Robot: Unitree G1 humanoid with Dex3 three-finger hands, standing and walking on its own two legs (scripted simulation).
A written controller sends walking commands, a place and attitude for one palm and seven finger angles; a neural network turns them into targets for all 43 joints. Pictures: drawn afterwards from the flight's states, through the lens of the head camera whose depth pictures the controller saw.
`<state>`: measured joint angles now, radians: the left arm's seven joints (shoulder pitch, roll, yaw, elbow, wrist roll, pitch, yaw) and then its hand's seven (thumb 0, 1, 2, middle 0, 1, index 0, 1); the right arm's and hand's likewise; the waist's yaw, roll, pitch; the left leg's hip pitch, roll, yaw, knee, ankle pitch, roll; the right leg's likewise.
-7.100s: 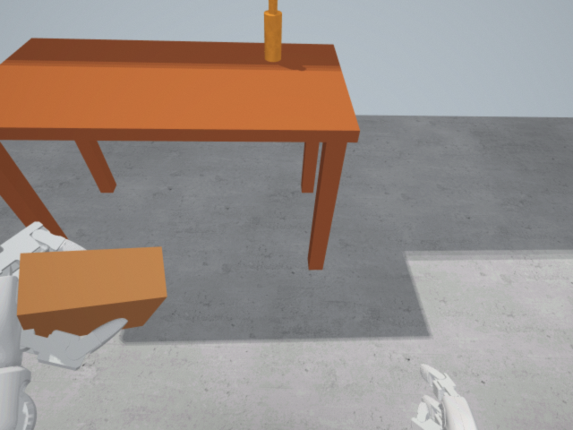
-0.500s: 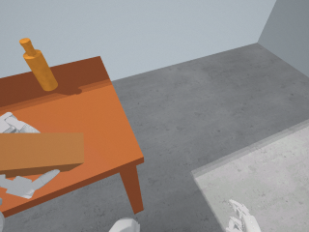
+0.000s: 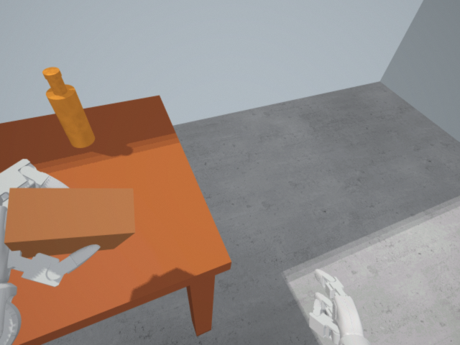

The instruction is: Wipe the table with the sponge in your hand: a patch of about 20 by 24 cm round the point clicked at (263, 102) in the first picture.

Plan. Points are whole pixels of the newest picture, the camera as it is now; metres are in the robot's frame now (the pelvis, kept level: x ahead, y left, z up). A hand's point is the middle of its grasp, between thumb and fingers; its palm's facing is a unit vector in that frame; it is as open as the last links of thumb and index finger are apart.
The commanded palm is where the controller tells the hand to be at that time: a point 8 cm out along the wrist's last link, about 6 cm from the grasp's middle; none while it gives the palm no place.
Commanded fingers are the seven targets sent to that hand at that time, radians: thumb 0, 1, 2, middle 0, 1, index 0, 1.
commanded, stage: come to a stop and stand still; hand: left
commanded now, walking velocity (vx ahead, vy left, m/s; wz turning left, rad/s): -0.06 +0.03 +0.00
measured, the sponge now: (90, 224) +0.23 +0.21 +0.15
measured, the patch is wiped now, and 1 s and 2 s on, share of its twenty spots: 0.00 0.00 0.00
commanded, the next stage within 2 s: look again from close up in 0.80 s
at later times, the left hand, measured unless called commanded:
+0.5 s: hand (54, 228) +0.23 +0.26 +0.13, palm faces +0.28 -0.85 -0.44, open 9.6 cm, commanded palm +0.16 +0.30 +0.18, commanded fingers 0.00 0.10 1.30 -1.20 -1.60 -1.20 -1.60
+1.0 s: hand (34, 220) +0.23 +0.28 +0.15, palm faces +0.35 -0.84 -0.41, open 9.6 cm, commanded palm +0.16 +0.31 +0.18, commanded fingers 0.00 0.10 1.30 -1.20 -1.60 -1.20 -1.60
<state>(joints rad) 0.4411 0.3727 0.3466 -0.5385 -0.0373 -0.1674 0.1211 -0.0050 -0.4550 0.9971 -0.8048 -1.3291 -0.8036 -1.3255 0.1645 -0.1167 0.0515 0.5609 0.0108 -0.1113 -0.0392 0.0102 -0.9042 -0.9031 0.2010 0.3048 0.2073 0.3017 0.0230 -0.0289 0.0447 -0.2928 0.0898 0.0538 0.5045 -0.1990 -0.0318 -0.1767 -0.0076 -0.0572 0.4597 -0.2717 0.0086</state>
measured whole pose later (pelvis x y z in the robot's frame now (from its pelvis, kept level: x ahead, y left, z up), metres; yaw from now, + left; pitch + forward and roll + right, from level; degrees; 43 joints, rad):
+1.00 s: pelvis +0.00 +0.03 +0.00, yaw +0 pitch +0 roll -2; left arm 0.44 0.37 0.36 -0.54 -0.02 -0.18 0.10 -0.01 -0.45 1.00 -0.80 -1.33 -0.80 -1.33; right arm 0.14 -0.18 0.03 0.57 0.00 -0.13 -0.03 0.01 -0.90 -0.90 0.20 0.30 0.21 0.30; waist 0.03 -0.03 0.11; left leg -0.28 0.04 0.05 0.48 -0.20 0.01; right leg -0.14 -0.04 -0.05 0.37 -0.23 0.05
